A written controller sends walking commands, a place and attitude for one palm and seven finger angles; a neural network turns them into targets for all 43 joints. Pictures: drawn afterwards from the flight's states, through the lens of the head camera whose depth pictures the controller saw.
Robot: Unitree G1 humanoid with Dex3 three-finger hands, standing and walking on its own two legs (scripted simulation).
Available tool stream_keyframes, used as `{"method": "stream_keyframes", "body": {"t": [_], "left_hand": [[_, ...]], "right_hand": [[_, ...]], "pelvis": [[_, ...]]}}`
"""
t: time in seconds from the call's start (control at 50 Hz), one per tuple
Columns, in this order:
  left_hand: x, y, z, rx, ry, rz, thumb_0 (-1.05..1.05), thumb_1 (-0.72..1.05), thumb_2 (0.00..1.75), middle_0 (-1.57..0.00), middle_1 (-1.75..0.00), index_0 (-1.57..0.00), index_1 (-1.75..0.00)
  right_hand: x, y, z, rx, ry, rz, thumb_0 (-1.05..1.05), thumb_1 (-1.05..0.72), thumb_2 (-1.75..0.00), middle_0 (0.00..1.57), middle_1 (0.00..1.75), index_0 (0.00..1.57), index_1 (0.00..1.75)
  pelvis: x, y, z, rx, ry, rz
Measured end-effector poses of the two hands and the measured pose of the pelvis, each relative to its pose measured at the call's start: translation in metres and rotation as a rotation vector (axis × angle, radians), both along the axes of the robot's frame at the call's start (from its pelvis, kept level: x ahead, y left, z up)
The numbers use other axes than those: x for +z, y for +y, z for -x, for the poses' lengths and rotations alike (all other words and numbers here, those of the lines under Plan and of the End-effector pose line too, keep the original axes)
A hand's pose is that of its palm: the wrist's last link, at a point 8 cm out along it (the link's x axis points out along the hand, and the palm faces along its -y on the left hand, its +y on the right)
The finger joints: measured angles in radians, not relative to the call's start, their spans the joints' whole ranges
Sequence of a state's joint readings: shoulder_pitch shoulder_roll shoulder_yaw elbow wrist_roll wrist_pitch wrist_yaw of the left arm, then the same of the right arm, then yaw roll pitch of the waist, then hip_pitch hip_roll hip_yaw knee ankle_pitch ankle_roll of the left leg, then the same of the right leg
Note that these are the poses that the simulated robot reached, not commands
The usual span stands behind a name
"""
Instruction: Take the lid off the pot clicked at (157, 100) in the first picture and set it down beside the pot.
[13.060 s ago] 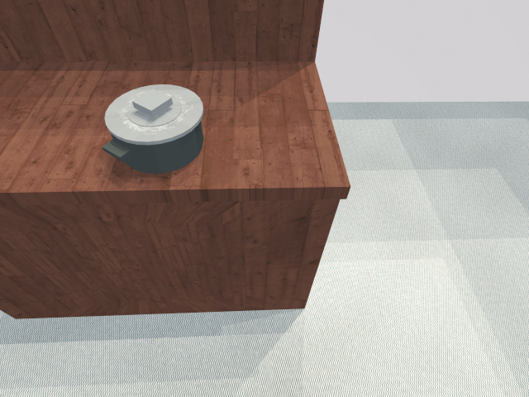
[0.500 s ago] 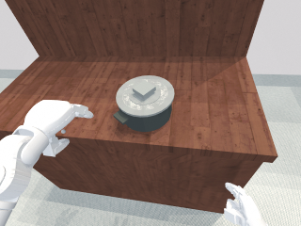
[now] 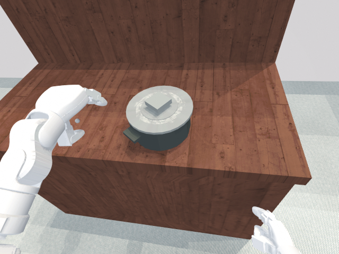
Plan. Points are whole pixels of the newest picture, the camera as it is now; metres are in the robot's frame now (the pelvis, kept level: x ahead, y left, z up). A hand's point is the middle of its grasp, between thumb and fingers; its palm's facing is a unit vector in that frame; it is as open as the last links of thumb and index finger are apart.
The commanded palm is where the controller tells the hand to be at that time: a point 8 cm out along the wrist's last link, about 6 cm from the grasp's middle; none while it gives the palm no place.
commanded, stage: move the open hand above the knob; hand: left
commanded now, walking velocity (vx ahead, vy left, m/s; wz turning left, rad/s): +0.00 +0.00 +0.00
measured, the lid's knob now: (158, 101) +0.48 +0.08 +0.09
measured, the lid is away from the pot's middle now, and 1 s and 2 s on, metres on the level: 0.01 0.01 0.01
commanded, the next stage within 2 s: none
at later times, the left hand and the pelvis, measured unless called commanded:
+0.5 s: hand (110, 103) +0.40 +0.17 +0.17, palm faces -0.13 +0.01 -0.99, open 10.1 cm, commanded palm +0.37 +0.16 +0.23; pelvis +0.01 -0.01 +0.00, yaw +0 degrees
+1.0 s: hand (141, 106) +0.42 +0.11 +0.14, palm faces -0.22 -0.02 -0.98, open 10.1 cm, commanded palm +0.41 +0.11 +0.23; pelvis +0.02 -0.01 +0.00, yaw -1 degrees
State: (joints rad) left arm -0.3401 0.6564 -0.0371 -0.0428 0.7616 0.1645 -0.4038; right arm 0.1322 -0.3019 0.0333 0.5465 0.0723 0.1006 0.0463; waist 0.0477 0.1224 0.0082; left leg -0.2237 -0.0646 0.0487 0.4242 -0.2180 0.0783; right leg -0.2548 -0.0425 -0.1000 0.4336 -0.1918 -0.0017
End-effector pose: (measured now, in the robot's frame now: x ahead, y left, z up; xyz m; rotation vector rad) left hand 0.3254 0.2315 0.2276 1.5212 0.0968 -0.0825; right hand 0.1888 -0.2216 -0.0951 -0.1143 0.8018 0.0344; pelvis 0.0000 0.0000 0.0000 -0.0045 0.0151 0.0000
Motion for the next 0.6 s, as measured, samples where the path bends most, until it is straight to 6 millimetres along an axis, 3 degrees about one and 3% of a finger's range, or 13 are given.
{"method": "stream_keyframes", "body": {"t": [0.1, 0.26, 0.4, 0.46, 0.54, 0.6], "left_hand": [[-0.021, -0.030, -0.004, -0.105, 0.073, -0.030, 0.00, -0.32, 1.51, -0.85, -0.09, -0.85, -0.08], [0.005, -0.022, -0.030, -0.022, -0.010, 0.000, 0.00, -0.32, 1.51, -0.85, -0.09, -0.86, -0.08], [-0.027, -0.061, -0.035, -0.128, 0.088, -0.027, 0.00, -0.32, 1.51, -0.85, -0.09, -0.85, -0.08], [-0.015, -0.065, -0.046, -0.146, 0.054, -0.064, 0.00, -0.33, 1.51, -0.86, -0.09, -0.86, -0.08], [0.009, -0.053, -0.064, -0.053, -0.016, -0.009, 0.00, -0.33, 1.51, -0.85, -0.09, -0.86, -0.08], [0.001, -0.059, -0.067, -0.026, 0.008, 0.032, 0.00, -0.32, 1.51, -0.85, -0.08, -0.85, -0.08]], "right_hand": [[0.000, -0.003, -0.004, -0.008, 0.005, 0.005, 0.02, -0.91, -0.90, 0.19, 0.30, 0.20, 0.30], [-0.003, -0.008, -0.004, -0.009, 0.024, -0.001, 0.02, -0.91, -0.90, 0.19, 0.30, 0.20, 0.30], [-0.004, -0.007, -0.008, -0.016, 0.028, -0.009, 0.02, -0.91, -0.90, 0.19, 0.30, 0.20, 0.30], [-0.004, -0.009, -0.007, -0.023, 0.025, 0.007, 0.02, -0.91, -0.90, 0.19, 0.30, 0.20, 0.30], [-0.006, -0.012, -0.003, -0.033, 0.037, -0.006, 0.01, -0.91, -0.90, 0.19, 0.30, 0.20, 0.30], [-0.008, -0.013, -0.002, -0.039, 0.050, -0.033, 0.02, -0.91, -0.90, 0.19, 0.30, 0.20, 0.30]], "pelvis": [[0.000, -0.001, -0.004, -0.009, -0.003, -0.001], [0.000, -0.006, -0.008, 0.001, 0.009, -0.005], [-0.001, -0.007, -0.010, -0.008, 0.007, -0.006], [-0.001, -0.009, -0.010, -0.006, 0.006, -0.007], [-0.001, -0.011, -0.013, -0.005, 0.018, -0.009], [-0.001, -0.010, -0.015, -0.007, 0.028, -0.009]]}}
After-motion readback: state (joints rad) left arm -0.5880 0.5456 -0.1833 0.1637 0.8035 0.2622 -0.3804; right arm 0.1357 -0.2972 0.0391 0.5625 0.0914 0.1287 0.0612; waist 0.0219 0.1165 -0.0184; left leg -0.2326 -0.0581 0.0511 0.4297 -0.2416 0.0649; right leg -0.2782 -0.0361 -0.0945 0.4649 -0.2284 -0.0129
